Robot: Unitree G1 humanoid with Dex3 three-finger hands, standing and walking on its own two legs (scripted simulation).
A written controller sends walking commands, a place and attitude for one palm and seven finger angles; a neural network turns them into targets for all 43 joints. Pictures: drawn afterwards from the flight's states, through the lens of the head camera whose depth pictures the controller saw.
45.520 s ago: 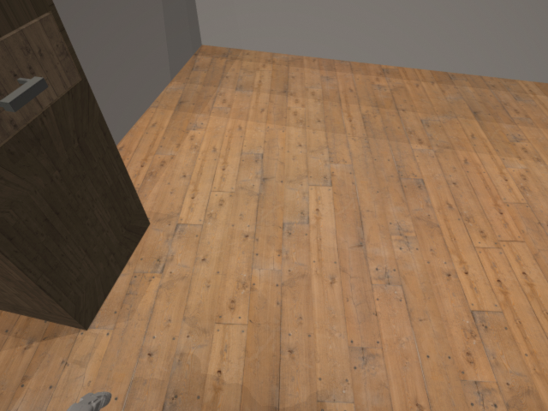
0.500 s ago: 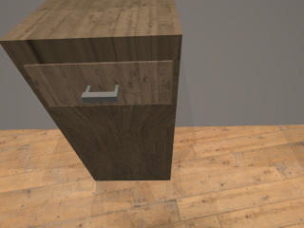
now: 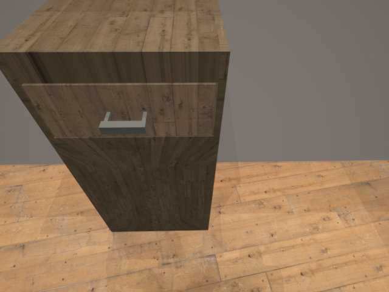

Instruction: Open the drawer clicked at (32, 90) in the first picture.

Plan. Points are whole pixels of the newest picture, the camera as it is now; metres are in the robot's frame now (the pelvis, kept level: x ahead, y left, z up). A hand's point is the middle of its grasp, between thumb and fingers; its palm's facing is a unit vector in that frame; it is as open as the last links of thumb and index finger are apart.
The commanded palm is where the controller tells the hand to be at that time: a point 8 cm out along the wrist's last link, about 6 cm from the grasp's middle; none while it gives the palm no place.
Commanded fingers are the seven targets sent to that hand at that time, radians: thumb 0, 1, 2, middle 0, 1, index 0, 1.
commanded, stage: look again from close up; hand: left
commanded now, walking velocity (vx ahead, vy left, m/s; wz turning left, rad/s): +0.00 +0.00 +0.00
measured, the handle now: (125, 121) +0.50 +0.21 +0.05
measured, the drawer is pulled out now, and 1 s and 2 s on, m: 0.00 0.00 0.00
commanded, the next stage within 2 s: raise the hand with hooked fingers in 0.32 s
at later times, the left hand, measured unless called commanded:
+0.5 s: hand out of the picture +0.05 +0.17 -0.15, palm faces -0.07 -0.94 -0.34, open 7.3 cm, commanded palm +0.11 +0.20 -0.06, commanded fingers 0.00 0.78 0.85 -0.21 -0.38 -0.21 -0.38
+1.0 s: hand (94, 260) +0.18 +0.21 -0.02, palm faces +0.08 -0.07 -0.99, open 9.5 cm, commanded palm +0.17 +0.20 +0.04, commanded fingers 0.00 0.20 0.60 -0.25 -0.75 -0.25 -0.75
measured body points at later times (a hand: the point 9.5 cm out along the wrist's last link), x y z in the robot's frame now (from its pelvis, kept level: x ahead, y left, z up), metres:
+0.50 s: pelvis +0.01 -0.02 +0.00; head +0.02 -0.02 +0.45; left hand +0.05 +0.22 -0.12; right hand +0.05 -0.25 -0.15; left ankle +0.01 +0.09 -0.74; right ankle +0.00 -0.13 -0.74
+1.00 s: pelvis +0.00 -0.05 -0.04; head +0.03 -0.08 +0.41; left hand +0.17 +0.21 +0.04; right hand +0.28 -0.23 -0.11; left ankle +0.01 +0.09 -0.74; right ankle +0.00 -0.13 -0.74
